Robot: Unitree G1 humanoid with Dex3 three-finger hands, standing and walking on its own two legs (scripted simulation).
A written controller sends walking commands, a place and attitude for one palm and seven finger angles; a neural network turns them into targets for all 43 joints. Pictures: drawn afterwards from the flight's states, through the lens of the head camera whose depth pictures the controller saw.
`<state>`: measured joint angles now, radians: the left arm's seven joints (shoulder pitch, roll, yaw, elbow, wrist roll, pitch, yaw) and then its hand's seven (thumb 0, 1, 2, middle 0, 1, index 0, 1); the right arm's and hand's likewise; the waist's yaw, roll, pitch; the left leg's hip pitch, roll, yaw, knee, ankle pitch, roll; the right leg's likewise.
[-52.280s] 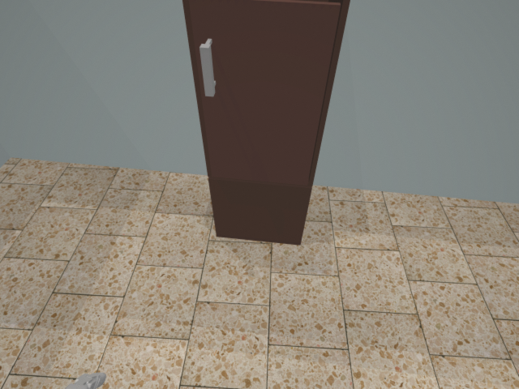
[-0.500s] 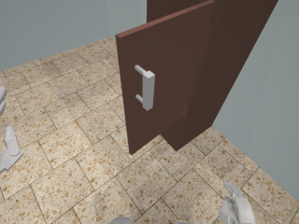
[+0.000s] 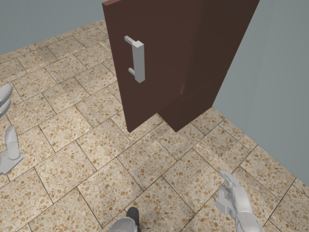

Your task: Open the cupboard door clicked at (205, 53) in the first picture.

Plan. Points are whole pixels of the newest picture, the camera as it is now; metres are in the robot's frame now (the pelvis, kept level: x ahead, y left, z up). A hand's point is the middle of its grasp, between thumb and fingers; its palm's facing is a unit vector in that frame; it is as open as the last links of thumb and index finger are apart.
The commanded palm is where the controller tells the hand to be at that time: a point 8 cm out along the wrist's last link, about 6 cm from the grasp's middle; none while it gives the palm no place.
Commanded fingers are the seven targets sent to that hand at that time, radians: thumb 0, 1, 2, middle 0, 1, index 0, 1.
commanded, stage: stop stepping back and stand still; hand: left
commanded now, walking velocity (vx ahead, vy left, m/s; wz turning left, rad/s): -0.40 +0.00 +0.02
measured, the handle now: (134, 59) +0.56 +0.11 +0.10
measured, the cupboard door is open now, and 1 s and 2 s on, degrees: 94 94 94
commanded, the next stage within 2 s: let the arm hang, fingers relaxed in 1.02 s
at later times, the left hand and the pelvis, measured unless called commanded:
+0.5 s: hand out of the picture +0.08 +0.25 +0.18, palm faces +0.44 -0.75 -0.50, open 7.4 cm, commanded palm +0.03 +0.29 +0.19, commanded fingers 0.00 0.90 0.90 -0.20 -0.30 -0.20 -0.30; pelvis -0.10 -0.02 +0.00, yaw +3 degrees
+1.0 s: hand out of the picture +0.04 +0.27 +0.18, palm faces +0.49 -0.71 -0.50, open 7.4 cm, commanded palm -0.02 +0.30 +0.19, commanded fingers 0.00 0.90 0.90 -0.20 -0.30 -0.20 -0.30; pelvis -0.14 -0.01 +0.00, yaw +4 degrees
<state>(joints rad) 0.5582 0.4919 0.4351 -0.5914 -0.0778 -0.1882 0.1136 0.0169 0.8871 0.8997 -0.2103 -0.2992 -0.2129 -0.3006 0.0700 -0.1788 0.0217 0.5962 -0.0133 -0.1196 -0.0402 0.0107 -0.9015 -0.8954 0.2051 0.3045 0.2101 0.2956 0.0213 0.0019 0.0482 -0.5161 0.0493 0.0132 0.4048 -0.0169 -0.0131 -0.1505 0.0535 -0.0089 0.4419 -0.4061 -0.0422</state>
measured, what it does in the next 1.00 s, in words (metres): walks backwards: left foot, then left foot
